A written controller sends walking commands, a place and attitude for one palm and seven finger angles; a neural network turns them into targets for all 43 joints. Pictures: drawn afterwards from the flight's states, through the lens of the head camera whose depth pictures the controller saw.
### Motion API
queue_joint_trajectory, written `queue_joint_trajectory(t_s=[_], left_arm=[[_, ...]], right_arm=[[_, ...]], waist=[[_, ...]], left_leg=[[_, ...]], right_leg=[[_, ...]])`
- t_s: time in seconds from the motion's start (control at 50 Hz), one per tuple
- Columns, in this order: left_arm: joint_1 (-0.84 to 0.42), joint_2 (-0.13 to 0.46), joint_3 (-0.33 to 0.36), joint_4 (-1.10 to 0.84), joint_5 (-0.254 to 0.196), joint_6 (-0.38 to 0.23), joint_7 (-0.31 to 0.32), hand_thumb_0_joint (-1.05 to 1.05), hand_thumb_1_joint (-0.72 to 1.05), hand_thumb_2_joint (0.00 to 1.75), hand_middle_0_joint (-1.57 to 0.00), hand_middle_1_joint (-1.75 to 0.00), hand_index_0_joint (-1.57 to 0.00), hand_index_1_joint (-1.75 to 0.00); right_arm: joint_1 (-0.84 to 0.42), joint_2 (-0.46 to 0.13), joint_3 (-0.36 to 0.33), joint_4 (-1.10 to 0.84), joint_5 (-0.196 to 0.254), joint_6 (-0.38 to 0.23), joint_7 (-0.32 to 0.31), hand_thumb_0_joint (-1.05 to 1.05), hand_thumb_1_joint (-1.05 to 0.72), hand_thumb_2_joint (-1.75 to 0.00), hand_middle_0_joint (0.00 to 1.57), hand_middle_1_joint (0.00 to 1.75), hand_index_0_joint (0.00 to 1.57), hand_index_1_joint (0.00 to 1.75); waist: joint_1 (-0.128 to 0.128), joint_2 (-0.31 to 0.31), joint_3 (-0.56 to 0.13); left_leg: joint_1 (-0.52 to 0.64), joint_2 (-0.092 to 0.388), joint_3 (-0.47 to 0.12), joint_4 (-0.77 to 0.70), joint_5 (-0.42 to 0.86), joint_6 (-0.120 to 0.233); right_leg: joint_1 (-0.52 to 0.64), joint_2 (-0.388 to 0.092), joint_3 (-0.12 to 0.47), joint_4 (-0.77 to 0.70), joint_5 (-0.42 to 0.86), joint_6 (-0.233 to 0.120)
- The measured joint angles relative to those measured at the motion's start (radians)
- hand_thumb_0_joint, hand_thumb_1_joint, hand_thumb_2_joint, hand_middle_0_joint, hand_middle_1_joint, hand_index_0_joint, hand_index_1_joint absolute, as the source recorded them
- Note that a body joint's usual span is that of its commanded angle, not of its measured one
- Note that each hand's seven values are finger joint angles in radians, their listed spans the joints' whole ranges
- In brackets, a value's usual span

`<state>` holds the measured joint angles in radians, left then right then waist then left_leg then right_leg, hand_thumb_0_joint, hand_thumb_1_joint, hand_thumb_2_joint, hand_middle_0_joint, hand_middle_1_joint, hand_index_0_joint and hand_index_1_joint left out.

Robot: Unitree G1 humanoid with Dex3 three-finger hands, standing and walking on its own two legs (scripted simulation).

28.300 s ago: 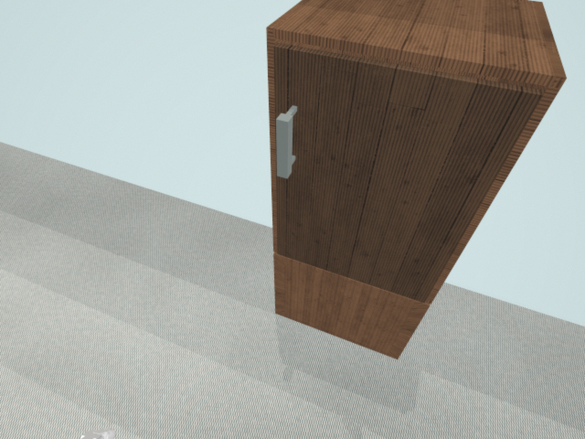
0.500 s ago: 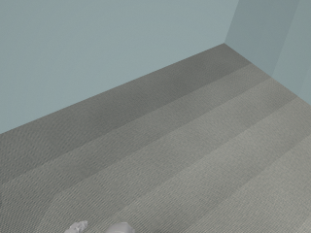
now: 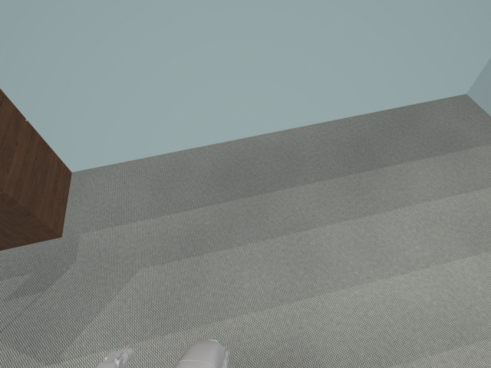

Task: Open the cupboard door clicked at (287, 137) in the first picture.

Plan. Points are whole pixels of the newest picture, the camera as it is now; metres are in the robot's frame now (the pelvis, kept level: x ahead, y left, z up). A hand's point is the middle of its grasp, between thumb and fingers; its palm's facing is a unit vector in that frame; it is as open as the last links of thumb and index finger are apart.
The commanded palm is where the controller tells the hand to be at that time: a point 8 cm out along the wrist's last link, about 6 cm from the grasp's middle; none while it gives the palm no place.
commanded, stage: turn to face it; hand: left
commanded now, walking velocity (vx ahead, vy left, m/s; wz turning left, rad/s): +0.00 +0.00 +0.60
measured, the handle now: out of the picture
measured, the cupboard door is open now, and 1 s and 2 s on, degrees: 41 41 41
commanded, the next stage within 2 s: take the last steps up to it in 1.44 s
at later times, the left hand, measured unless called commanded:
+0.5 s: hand out of the picture +0.04 +0.23 -0.16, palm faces +0.33 -0.90 -0.27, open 7.4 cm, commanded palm none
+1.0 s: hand out of the picture -0.04 +0.21 -0.18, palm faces +0.61 -0.76 -0.22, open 7.4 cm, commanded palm none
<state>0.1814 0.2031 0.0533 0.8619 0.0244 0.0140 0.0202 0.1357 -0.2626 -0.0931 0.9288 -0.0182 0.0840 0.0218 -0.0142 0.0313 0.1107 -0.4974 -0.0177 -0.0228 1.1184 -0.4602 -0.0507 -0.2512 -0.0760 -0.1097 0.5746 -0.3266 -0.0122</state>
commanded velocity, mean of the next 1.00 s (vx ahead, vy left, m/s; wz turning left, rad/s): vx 0.00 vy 0.00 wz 0.59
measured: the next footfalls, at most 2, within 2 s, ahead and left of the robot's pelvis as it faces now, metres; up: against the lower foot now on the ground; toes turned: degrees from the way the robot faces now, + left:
left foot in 0.24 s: +0.03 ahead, +0.13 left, +0.00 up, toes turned +14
right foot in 0.54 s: +0.11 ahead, -0.13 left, +0.00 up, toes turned +17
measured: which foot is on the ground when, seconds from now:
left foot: up 0.00-0.22, down 0.24-0.54, up 0.56-0.86, down 0.88-1.00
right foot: down 0.00-0.22, up 0.24-0.52, down 0.54-0.86, up 0.88-1.00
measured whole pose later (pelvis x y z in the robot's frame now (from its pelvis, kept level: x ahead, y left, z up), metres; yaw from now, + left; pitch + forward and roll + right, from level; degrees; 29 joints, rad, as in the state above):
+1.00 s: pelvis +0.03 +0.00 -0.01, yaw +37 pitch +1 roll +0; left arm 0.18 0.26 0.08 0.92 0.02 0.07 0.01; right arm 0.14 -0.22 -0.05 0.89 -0.02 0.02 0.01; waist 0.00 -0.06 0.11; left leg -0.32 -0.01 0.03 0.61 -0.30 0.03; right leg -0.45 -0.11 -0.05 1.09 -0.49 0.08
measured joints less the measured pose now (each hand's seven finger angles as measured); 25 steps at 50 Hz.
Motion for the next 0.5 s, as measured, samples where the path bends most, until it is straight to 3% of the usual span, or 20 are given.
queue_joint_trajectory(t_s=[0.06,0.16,0.22,0.24,0.3,0.36,0.42,0.5], left_arm=[[0.020,-0.010,-0.006,0.013,0.003,0.000,-0.001,0.01,0.90,0.90,-0.20,-0.30,-0.20,-0.30],[0.037,-0.013,-0.008,0.028,0.006,-0.007,-0.009,0.01,0.90,0.89,-0.20,-0.30,-0.20,-0.30],[0.056,-0.003,0.001,0.035,-0.001,-0.003,-0.016,0.01,0.90,0.89,-0.20,-0.30,-0.20,-0.30],[0.062,0.001,0.004,0.036,-0.005,0.004,-0.019,0.01,0.90,0.89,-0.20,-0.30,-0.20,-0.30],[0.034,0.033,0.019,0.054,-0.005,0.043,-0.012,0.01,0.90,0.89,-0.20,-0.30,-0.20,-0.30],[0.004,0.047,0.028,0.058,-0.005,0.053,-0.013,0.01,0.90,0.89,-0.20,-0.30,-0.20,-0.30],[-0.017,0.050,0.029,0.041,-0.008,0.047,-0.016,0.01,0.91,0.90,-0.20,-0.30,-0.20,-0.30],[-0.035,0.047,0.025,0.013,-0.011,0.032,-0.018,0.01,0.91,0.90,-0.20,-0.30,-0.20,-0.30]], right_arm=[[-0.015,0.009,0.003,-0.006,0.004,0.000,0.008,0.01,-0.91,-0.89,0.20,0.30,0.20,0.30],[-0.041,0.023,0.017,-0.016,0.009,-0.011,0.012,0.01,-0.91,-0.89,0.20,0.30,0.20,0.30],[-0.050,0.022,0.026,-0.034,0.007,-0.026,0.014,0.01,-0.91,-0.89,0.20,0.30,0.20,0.30],[-0.047,0.017,0.026,-0.044,0.003,-0.037,0.014,0.01,-0.91,-0.89,0.20,0.30,0.20,0.30],[-0.045,0.035,0.031,-0.050,-0.004,-0.054,0.000,0.01,-0.91,-0.89,0.20,0.30,0.20,0.30],[-0.024,0.044,0.037,-0.045,-0.007,-0.056,-0.016,0.01,-0.90,-0.89,0.20,0.30,0.20,0.30],[-0.007,0.045,0.040,-0.033,-0.009,-0.053,-0.020,0.01,-0.90,-0.89,0.20,0.30,0.21,0.30],[0.013,0.041,0.034,-0.018,-0.010,-0.039,-0.016,0.01,-0.90,-0.89,0.20,0.30,0.21,0.30]], waist=[[-0.002,-0.029,0.000],[0.017,-0.070,0.010],[0.022,-0.079,0.005],[0.019,-0.070,-0.006],[0.025,-0.096,0.004],[0.028,-0.085,0.002],[0.025,-0.060,0.003],[0.012,-0.024,-0.003]], left_leg=[[0.021,0.019,0.048,-0.046,0.012,-0.014],[0.122,0.030,0.101,-0.321,0.013,-0.010],[0.204,0.029,0.120,-0.522,0.157,0.014],[0.208,0.034,0.103,-0.547,0.206,0.045],[0.173,0.013,0.076,-0.479,0.137,0.075],[0.184,0.008,0.038,-0.520,0.154,0.061],[0.200,0.011,0.000,-0.564,0.184,0.055],[0.196,0.015,-0.053,-0.563,0.188,0.034]], right_leg=[[0.032,-0.024,-0.032,-0.049,0.018,0.002],[0.046,-0.061,-0.095,-0.042,0.000,0.014],[0.022,-0.083,-0.135,0.043,-0.051,0.032],[-0.011,-0.083,-0.134,0.118,-0.087,0.050],[-0.126,-0.060,-0.011,0.392,-0.220,0.079],[-0.197,-0.030,0.053,0.503,-0.171,0.091],[-0.200,-0.012,0.077,0.431,-0.148,0.094],[-0.130,0.018,0.081,0.209,-0.100,0.086]])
